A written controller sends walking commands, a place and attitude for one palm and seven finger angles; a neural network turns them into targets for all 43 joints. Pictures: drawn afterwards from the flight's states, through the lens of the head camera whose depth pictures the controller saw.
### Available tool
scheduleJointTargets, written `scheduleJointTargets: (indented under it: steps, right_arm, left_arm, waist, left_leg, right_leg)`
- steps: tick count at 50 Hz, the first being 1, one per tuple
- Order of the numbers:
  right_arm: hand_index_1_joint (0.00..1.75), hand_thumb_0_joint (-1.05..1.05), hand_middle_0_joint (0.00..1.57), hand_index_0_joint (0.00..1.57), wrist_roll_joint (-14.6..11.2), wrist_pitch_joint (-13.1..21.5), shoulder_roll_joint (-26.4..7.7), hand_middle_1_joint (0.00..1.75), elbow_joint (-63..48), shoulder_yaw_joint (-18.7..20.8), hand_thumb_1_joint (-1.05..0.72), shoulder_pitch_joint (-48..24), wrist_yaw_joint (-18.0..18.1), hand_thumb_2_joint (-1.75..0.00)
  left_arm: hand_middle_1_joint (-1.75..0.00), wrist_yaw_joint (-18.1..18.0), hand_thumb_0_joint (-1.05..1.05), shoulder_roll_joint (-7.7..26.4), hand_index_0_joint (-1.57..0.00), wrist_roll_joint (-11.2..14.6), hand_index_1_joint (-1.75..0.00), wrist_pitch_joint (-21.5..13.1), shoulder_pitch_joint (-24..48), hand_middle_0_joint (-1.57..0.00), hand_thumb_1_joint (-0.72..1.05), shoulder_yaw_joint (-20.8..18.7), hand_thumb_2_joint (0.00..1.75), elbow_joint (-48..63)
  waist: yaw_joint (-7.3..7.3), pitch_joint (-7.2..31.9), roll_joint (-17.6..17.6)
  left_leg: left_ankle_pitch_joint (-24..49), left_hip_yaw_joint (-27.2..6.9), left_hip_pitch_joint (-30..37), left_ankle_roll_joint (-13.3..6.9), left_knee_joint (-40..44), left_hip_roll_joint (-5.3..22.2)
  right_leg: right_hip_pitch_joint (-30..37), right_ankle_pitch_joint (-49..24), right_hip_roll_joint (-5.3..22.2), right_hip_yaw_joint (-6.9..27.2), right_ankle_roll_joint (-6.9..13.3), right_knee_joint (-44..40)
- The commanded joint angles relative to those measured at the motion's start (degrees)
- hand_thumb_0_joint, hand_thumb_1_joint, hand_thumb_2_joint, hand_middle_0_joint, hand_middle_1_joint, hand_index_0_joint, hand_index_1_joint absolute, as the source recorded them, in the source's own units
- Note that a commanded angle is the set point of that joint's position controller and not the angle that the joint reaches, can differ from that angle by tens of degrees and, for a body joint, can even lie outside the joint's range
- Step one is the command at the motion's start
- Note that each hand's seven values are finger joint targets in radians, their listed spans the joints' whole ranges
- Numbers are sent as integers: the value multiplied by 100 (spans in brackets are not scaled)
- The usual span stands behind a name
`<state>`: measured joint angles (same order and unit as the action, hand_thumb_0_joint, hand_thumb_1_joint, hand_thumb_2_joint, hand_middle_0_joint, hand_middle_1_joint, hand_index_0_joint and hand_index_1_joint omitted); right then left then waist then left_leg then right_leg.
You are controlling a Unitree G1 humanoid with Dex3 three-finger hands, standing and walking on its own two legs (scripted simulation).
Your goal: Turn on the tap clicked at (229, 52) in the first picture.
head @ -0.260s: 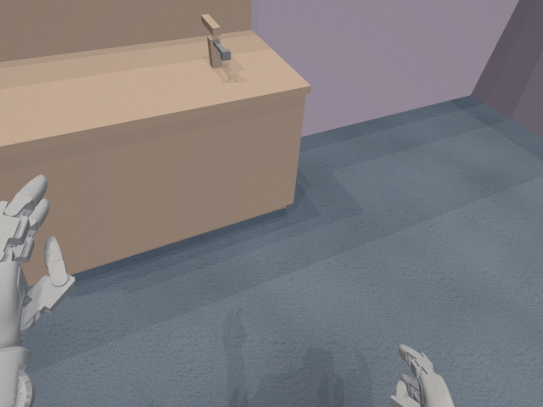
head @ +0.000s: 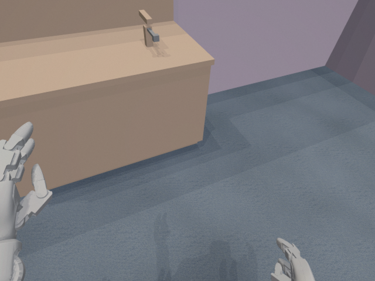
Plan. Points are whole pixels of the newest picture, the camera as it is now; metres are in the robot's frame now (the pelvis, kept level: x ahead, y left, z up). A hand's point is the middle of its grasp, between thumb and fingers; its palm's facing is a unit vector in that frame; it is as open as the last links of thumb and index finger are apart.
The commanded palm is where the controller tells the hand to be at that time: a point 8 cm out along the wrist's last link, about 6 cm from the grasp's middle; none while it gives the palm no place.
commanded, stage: look at it before walking up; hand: left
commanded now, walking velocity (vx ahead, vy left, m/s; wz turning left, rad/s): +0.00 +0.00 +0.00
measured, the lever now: (155, 37) +1.12 +0.22 +0.02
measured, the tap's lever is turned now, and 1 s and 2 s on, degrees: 0 0 0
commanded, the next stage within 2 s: walk to a spot facing it in 0.14 s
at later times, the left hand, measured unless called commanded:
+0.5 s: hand (76, 177) +0.25 +0.21 +0.15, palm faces +0.38 -0.85 -0.36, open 7.4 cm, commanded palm +0.20 +0.24 +0.17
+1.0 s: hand (144, 113) +0.41 +0.12 +0.16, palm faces +0.18 -0.90 -0.39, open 7.4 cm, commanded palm +0.37 +0.17 +0.17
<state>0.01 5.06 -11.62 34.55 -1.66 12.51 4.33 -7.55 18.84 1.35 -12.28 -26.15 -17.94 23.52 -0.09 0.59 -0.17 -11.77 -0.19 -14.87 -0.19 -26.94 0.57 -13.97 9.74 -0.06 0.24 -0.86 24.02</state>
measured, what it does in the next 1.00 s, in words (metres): walks ahead, turning right: left foot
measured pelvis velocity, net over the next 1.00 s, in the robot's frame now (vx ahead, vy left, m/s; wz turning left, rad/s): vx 0.14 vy -0.05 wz -0.27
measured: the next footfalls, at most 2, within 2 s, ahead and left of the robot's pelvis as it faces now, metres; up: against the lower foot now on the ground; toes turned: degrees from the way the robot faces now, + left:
left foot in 0.98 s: +0.26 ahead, +0.05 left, +0.00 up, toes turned -6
right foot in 1.32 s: +0.29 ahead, -0.27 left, +0.00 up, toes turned -31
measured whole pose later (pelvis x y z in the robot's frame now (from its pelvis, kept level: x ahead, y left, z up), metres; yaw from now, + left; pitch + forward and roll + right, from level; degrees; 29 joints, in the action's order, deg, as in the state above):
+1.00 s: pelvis +0.14 -0.05 -0.02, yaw -16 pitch +1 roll +2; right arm 0.1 4.1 -13.3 34.0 0.2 14.5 3.8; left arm -8.4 21.6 2.0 -15.0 -27.1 -21.5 28.0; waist 0.0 0.2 3.2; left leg -12.7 9.7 -19.8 -1.6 -32.4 3.0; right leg -11.3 26.1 -4.2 3.7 3.5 39.8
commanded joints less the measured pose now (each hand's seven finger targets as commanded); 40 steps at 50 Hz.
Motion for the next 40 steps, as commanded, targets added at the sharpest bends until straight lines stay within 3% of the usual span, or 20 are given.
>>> scheduleJointTargets:
  steps: [1, 12, 14, 16, 18, 20, 21, 23, 25, 26, 27, 28, 29, 31, 32, 34, 37, 40]
  right_arm:
    - [30, 0, 20, 20, 4, 346, -660, 30, -876, 285, -90, -550, 50, -90]
    - [30, 0, 20, 20, -1, 353, -666, 30, -854, 284, -90, -554, 60, -90]
    - [30, 0, 20, 20, 15, 355, -691, 30, -842, 301, -90, -533, 55, -90]
    - [30, 0, 20, 20, 19, 337, -726, 30, -879, 333, -90, -553, 80, -90]
    - [30, 0, 20, 20, 15, 329, -752, 30, -911, 328, -90, -528, 129, -90]
    - [30, 0, 20, 20, 26, 358, -726, 30, -869, 338, -90, -427, 138, -90]
    - [30, 0, 20, 20, 51, 390, -690, 30, -820, 339, -90, -383, 126, -90]
    - [30, 0, 20, 20, 93, 435, -691, 30, -765, 330, -90, -399, 82, -90]
    - [30, 0, 20, 20, 80, 418, -706, 30, -766, 331, -90, -476, 9, -90]
    - [30, 0, 20, 20, 71, 392, -684, 30, -787, 338, -90, -534, -22, -90]
    - [30, 0, 20, 20, 33, 328, -535, 30, -848, 350, -90, -545, -50, -90]
    - [30, 0, 20, 20, 30, 379, -673, 30, -968, 353, -90, -792, -81, -90]
    - [30, 0, 20, 20, 67, 411, -651, 30, -869, 362, -90, -659, -102, -90]
    - [30, 0, 20, 20, 46, 302, -610, 30, -705, 305, -90, -480, -120, -90]
    - [30, 0, 20, 20, 34, 212, -557, 30, -662, 298, -90, -528, -113, -90]
    - [30, 0, 20, 20, 36, 159, -563, 30, -691, 318, -90, -526, -92, -90]
    - [30, 0, 20, 20, 25, 139, -519, 30, -752, 341, -90, -498, -79, -90]
    - [30, 0, 20, 20, 17, 186, -554, 30, -871, 331, -90, -425, -96, -90]
  left_arm:
    - [-30, -108, 0, 945, -20, 11, -30, -351, 455, -20, 90, -613, 90, 1248]
    - [-30, -111, 0, 934, -20, 24, -30, -342, 448, -20, 90, -604, 90, 1243]
    - [-30, -116, 0, 918, -20, 25, -30, -350, 503, -20, 90, -587, 90, 1237]
    - [-30, -138, 0, 867, -20, 19, -30, -341, 657, -20, 90, -550, 90, 1275]
    - [-30, -166, 0, 790, -20, -20, -30, -323, 840, -20, 90, -507, 90, 1332]
    - [-30, -185, 0, 736, -20, -53, -30, -310, 920, -20, 90, -454, 90, 1256]
    - [-30, -187, 0, 788, -20, -62, -30, -315, 910, -20, 90, -476, 90, 1245]
    - [-30, -162, 0, 805, -20, -75, -30, -298, 971, -20, 90, -426, 90, 1295]
    - [-30, -132, 0, 845, -20, -82, -30, -268, 913, -20, 90, -463, 90, 1222]
    - [-30, -117, 0, 937, -20, -108, -30, -250, 910, -20, 90, -516, 90, 1134]
    - [-30, -119, 0, 1087, -20, -120, -30, -205, 851, -20, 90, -589, 90, 1040]
    - [-30, -171, 0, 1201, -20, -11, -30, -213, 1138, -20, 90, -722, 90, 1170]
    - [-30, -176, 0, 1235, -20, 1, -30, -329, 1131, -20, 90, -787, 90, 1309]
    - [-30, -119, 0, 1315, -20, 17, -30, -492, 667, -20, 90, -914, 90, 1409]
    - [-30, -101, 0, 1359, -20, 24, -30, -538, 578, -20, 90, -1044, 90, 1409]
    - [-30, -122, 0, 1322, -20, 20, -30, -612, 387, -20, 90, -1097, 90, 1412]
    - [-30, -158, 0, 1209, -20, 26, -30, -649, 165, -20, 90, -1061, 90, 1271]
    - [-30, -174, 0, 1165, -20, 54, -30, -615, 102, -20, 90, -1003, 90, 1251]
  waist:
    - [-28, 487, -307]
    - [-18, 504, -317]
    - [-7, 544, -264]
    - [14, 391, -468]
    - [52, 163, -903]
    - [110, 105, -1230]
    - [122, 145, -1153]
    - [84, 175, -1164]
    - [-53, 297, -1021]
    - [-138, 214, -342]
    - [-125, 255, 1471]
    - [-150, 78, 1652]
    - [-31, -40, 824]
    - [38, -46, 169]
    - [50, 183, 102]
    - [53, 405, 107]
    - [43, 594, 85]
    - [-56, 650, 425]
  left_leg:
    - [-62, -112, -246, -29, 643, 215]
    - [-36, -132, -271, -1, 675, 223]
    - [-732, -141, -157, -44, 662, 365]
    - [-2042, -395, -211, -193, 827, 645]
    - [-2974, -995, -200, -462, 1175, 1149]
    - [-2804, -1474, 10, -802, 1266, 1681]
    - [-2322, -1485, 219, -922, 1138, 1817]
    - [-1187, -1148, 343, -931, 721, 1901]
    - [-741, -281, -232, -599, -95, 1611]
    - [-1101, 243, -965, -327, -1195, 1170]
    - [-1880, 821, -2208, 4, -3029, 316]
    - [-2090, 232, -2907, 143, -4137, 86]
    - [-1596, -224, -2882, 173, -4483, 304]
    - [-911, -182, -2861, 268, -4734, 449]
    - [-751, -126, -2792, 301, -4574, 499]
    - [-618, 4, -2809, 295, -4193, 556]
    - [-495, 215, -2553, 232, -3143, 567]
    - [-403, 550, -2017, 134, -2038, 440]
  right_leg:
    - [516, -41, 109, 186, 46, -361]
    - [529, -40, 87, 157, 41, -315]
    - [284, 490, 74, 286, 117, -149]
    - [-227, 1350, -13, 358, 181, 189]
    - [-812, 1632, -230, 119, 149, 1031]
    - [-1224, 1562, -245, -260, 94, 2021]
    - [-1390, 1697, -146, -295, 81, 2211]
    - [-1326, 1898, -42, -341, 78, 2027]
    - [-175, 1488, -48, -486, 170, 957]
    - [460, 1222, 185, 148, 415, 199]
    - [974, 1529, 1398, 2550, 1066, -604]
    - [778, 1802, 2078, 4066, 1402, -1243]
    - [548, 2315, 1989, 3997, 1479, -1340]
    - [546, 1161, 1627, 2948, 1407, -1111]
    - [739, 400, 1406, 2333, 1292, -880]
    - [1084, -953, 1350, 1844, 1299, -706]
    - [1274, -1467, 1205, 1541, 1313, -571]
    - [1266, -1597, 1058, 1453, 1256, -468]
